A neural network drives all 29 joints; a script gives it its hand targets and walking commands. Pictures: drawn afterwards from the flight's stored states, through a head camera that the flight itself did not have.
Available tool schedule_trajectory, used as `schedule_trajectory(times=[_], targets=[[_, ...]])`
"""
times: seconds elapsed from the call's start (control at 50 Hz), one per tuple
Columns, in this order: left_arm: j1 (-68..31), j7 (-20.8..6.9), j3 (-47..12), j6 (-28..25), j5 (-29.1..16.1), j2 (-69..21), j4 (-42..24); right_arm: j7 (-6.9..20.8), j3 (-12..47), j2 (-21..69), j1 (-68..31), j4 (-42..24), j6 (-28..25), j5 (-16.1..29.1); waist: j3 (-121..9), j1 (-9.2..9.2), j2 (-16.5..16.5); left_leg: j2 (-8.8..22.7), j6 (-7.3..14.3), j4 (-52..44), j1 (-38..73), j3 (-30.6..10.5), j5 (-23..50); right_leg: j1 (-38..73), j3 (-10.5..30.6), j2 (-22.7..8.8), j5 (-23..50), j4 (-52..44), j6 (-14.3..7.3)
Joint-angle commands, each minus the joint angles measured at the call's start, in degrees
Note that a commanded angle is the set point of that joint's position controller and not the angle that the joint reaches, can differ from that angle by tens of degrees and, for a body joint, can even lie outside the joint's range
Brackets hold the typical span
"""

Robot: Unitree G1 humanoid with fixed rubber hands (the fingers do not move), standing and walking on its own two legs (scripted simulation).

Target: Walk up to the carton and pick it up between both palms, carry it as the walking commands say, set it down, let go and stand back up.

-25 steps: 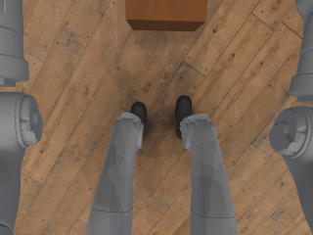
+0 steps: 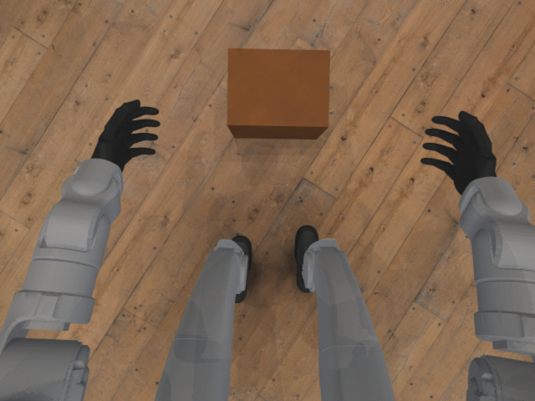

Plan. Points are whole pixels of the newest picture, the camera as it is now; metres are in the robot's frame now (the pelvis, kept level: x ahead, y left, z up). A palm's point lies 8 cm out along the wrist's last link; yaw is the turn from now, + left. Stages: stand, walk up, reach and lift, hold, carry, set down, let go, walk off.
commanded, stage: let go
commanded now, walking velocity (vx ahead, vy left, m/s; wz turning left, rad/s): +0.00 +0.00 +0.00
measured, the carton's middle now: (277, 98) +0.61 +0.00 -0.60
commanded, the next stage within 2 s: stand in 0.92 s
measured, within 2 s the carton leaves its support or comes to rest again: neither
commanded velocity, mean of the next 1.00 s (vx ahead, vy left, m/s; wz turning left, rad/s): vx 0.00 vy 0.00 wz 0.00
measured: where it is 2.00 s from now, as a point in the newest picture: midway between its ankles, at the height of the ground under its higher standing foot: (272, 275)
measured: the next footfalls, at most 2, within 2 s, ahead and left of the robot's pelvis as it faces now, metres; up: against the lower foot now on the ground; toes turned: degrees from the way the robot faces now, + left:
none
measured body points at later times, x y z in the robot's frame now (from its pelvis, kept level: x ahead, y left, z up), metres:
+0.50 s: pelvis +0.07 -0.01 +0.07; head +0.16 -0.01 +0.51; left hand +0.26 +0.23 -0.01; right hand +0.25 -0.25 -0.02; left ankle +0.07 +0.10 -0.66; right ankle +0.11 -0.11 -0.66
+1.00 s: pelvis +0.09 +0.00 +0.08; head +0.12 -0.01 +0.53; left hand +0.24 +0.25 -0.01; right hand +0.24 -0.26 -0.01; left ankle +0.07 +0.10 -0.66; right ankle +0.11 -0.11 -0.66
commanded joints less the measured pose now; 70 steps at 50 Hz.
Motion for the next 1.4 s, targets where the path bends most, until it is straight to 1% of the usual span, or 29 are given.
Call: schedule_trajectory(times=[0.0,0.02,0.1,0.16,0.18,0.2,0.22,0.24,0.26,0.3,0.32,0.34,0.36,0.38,0.4,0.5,0.56,0.62,0.66,0.74,0.76,0.8,0.86,0.88,0.9,0.98,1.12,1.2,1.38], targets=[[1.11,0.45,3.72,-6.35,4.64,6.21,-15.90,0.91,3.04,-4.73,6.78,-13.12,-7.03,-2.66,-101.23,0.14,2.65,-0.47,-2.26,-10.42,35.64,-2.18,23.15,39.77,2.15,0.85,16.81,-5.89,0.14],[5.30,0.02,3.54,-7.02,5.09,3.66,-12.78,1.00,3.44,-3.17,9.71,-11.23,-7.84,-3.36,-95.35,-0.34,0.72,-0.45,-2.17,-11.81,33.67,-1.62,20.23,39.91,2.04,1.03,14.77,-7.24,0.32],[8.72,-2.01,4.65,-10.19,8.37,0.03,2.38,2.61,5.61,2.96,15.79,3.68,-10.39,-4.96,-62.40,-0.92,2.80,1.72,-2.37,-19.03,26.92,-2.73,4.57,26.07,1.53,0.50,-0.09,-13.56,0.21],[16.13,-4.28,5.28,-12.61,9.26,-3.48,6.98,3.01,6.97,5.23,19.99,4.74,-12.79,-6.94,-55.41,-0.70,0.95,2.87,-1.95,-23.63,26.34,-2.24,-2.48,35.32,2.08,-0.35,-6.95,-18.90,0.19],[20.70,-4.41,5.75,-13.66,10.33,-3.43,5.03,2.89,6.48,4.94,25.43,3.82,-13.89,-8.54,-54.13,-1.31,-0.39,2.67,-1.80,-25.24,28.10,-2.07,-2.94,39.58,1.69,-0.35,-7.49,-20.58,0.26],[23.43,-4.81,5.32,-14.74,10.48,-4.40,5.82,3.11,6.06,3.97,24.33,3.17,-14.88,-8.51,-52.79,-0.11,2.21,2.04,-1.87,-27.03,28.62,-2.06,-2.53,40.83,2.10,-0.16,-6.71,-22.04,-0.08],[24.97,-4.72,4.86,-15.66,10.64,-5.09,8.51,2.83,5.21,4.71,25.67,5.04,-15.54,-9.94,-49.96,-1.12,1.15,1.89,-2.04,-27.46,29.07,-1.97,-3.58,39.60,0.84,0.22,-8.08,-22.45,0.01],[27.72,-4.35,4.90,-16.02,11.21,-6.01,9.65,3.12,6.11,4.59,28.83,6.72,-15.94,-11.07,-46.86,0.09,1.64,2.45,-1.81,-29.95,29.82,-2.05,-5.53,42.43,-0.21,0.05,-9.01,-23.43,0.50],[27.73,-3.98,5.40,-16.97,11.73,-5.51,6.09,3.59,6.11,5.09,29.40,4.82,-16.77,-10.27,-45.55,-0.26,3.67,2.53,-1.95,-31.27,30.90,-2.96,-5.40,42.89,0.24,0.30,-8.67,-24.04,0.20],[27.69,-3.99,4.81,-18.44,10.96,-6.07,5.77,3.46,6.83,5.67,29.59,2.81,-18.26,-10.95,-41.44,-0.23,1.53,1.80,-1.56,-33.28,30.73,-2.25,-4.68,46.11,1.05,0.17,-8.15,-26.36,0.08],[31.71,-3.86,4.07,-19.68,11.54,-6.42,1.59,3.60,6.96,5.93,31.05,0.20,-19.11,-10.80,-42.72,0.89,4.44,1.73,-1.53,-35.67,32.14,-3.02,-2.84,50.32,0.89,0.71,-4.70,-26.18,0.33],[33.90,-3.61,3.81,-20.23,11.25,-6.19,1.15,3.33,7.39,6.79,34.59,0.32,-19.71,-11.04,-42.53,0.70,2.97,1.91,-1.35,-36.30,34.91,-2.96,0.35,51.11,0.72,0.71,-2.54,-26.46,0.54],[32.36,-3.53,4.39,-20.27,11.88,-6.61,4.12,3.36,7.24,6.53,35.60,5.35,-19.78,-11.36,-37.13,0.70,5.95,1.79,-1.80,-36.96,32.25,-2.94,-1.73,50.50,0.97,0.57,-4.28,-27.05,-0.20],[35.87,-3.68,4.29,-20.69,11.61,-6.37,1.77,3.41,6.44,5.35,37.28,-0.29,-20.38,-11.67,-41.57,0.90,3.68,1.81,-1.60,-37.69,36.31,-3.22,1.96,53.69,0.27,0.92,-0.62,-27.00,0.03],[38.63,-3.23,4.19,-21.52,11.88,-6.11,-1.71,3.42,8.54,6.09,40.00,-1.17,-21.19,-10.12,-43.16,1.87,5.50,1.15,-1.75,-37.45,37.72,-3.19,9.63,55.76,0.79,1.22,5.16,-27.13,-0.15],[46.84,-3.54,1.68,-23.88,11.35,-6.21,-6.06,3.36,9.48,6.13,48.27,-4.04,-23.87,-9.82,-41.91,0.41,2.56,-0.07,-2.83,-36.86,48.09,-2.81,24.28,57.86,0.56,2.30,15.80,-30.55,-0.10],[44.73,-4.07,1.32,-23.56,9.92,-6.42,-2.92,3.33,10.06,5.13,45.78,-1.57,-23.30,-9.38,-36.91,1.49,3.99,0.40,-2.76,-37.79,46.99,-2.60,24.88,54.62,1.06,2.13,15.12,-31.82,-0.70],[47.76,-4.33,1.08,-23.23,9.58,-4.79,-1.92,3.10,9.26,3.47,50.26,-0.90,-23.31,-9.92,-38.52,0.10,0.03,0.14,-2.88,-37.13,49.24,-2.13,26.45,57.22,1.01,1.83,18.15,-32.26,-0.24],[49.15,-4.35,1.06,-23.04,9.45,-5.71,-0.80,3.21,9.87,2.92,49.52,-1.51,-23.23,-9.94,-41.03,1.68,1.83,0.52,-2.86,-36.83,49.15,-2.74,31.26,58.65,1.30,1.83,19.69,-32.23,-0.21],[49.76,-4.48,2.06,-22.60,9.30,-5.13,-0.91,3.27,8.52,2.28,50.84,0.29,-22.19,-10.81,-39.07,0.92,3.43,0.91,-3.05,-37.04,48.85,-2.42,31.48,57.51,1.20,2.09,20.00,-32.24,-0.50],[50.43,-4.45,1.30,-22.53,9.13,-5.80,0.27,3.23,8.85,2.96,49.40,-0.54,-22.46,-10.56,-39.72,1.54,1.48,0.82,-2.81,-36.85,50.52,-3.08,33.23,55.99,0.95,2.26,19.64,-32.11,-0.38],[51.01,-4.18,1.58,-22.60,10.03,-5.44,-2.33,3.48,8.78,2.57,49.58,-0.73,-22.27,-10.93,-42.01,1.06,4.28,1.56,-3.24,-36.04,52.39,-3.70,35.05,55.48,0.83,2.33,17.55,-31.63,-0.36],[49.30,-3.81,1.41,-22.17,9.97,-5.64,0.45,3.18,8.83,3.53,48.44,1.70,-21.35,-11.35,-36.15,0.61,5.53,1.31,-3.53,-37.01,48.95,-2.37,24.46,55.74,1.35,1.83,11.42,-32.18,-1.46],[50.67,-3.60,1.74,-22.14,9.22,-6.01,1.32,3.19,9.44,3.75,48.80,1.98,-20.60,-11.73,-35.95,1.50,2.48,1.80,-2.84,-37.37,46.84,-2.93,24.81,56.03,1.41,1.72,12.21,-31.12,-1.15],[50.34,-2.15,4.31,-22.77,13.49,0.04,13.96,0.91,3.49,-4.46,45.75,12.10,-21.78,-14.16,-49.96,0.52,-0.95,4.97,-2.57,-35.91,49.91,-2.53,18.97,51.92,1.99,-4.01,17.56,-29.44,0.77],[46.55,-0.93,3.28,-25.04,14.05,0.20,15.79,-1.14,4.91,-2.83,44.72,13.12,-24.52,-14.88,-41.87,-0.19,2.31,5.58,-1.94,-36.28,47.22,-5.62,11.43,45.85,3.48,-3.10,7.84,-30.46,0.64],[48.04,-0.43,4.13,-26.59,13.45,0.46,20.40,-1.64,4.24,-4.12,46.24,17.81,-25.62,-14.18,-40.70,-0.27,1.16,6.05,-1.38,-34.52,47.80,-5.88,26.26,47.28,3.99,-4.06,19.58,-29.19,-0.19],[46.69,0.47,4.57,-27.19,13.84,0.77,20.90,-2.26,4.56,-3.67,45.34,18.91,-26.45,-14.10,-40.60,-0.97,-0.91,6.85,-1.27,-35.47,48.01,-6.90,20.08,46.68,5.23,-4.29,15.90,-30.36,-0.47],[47.99,0.30,5.04,-27.57,14.00,1.80,21.53,-2.62,4.15,-5.64,44.46,20.09,-26.88,-14.09,-36.27,0.26,0.39,7.08,-0.35,-38.03,41.50,-8.11,10.46,46.68,5.33,-4.11,6.06,-30.87,-0.97]])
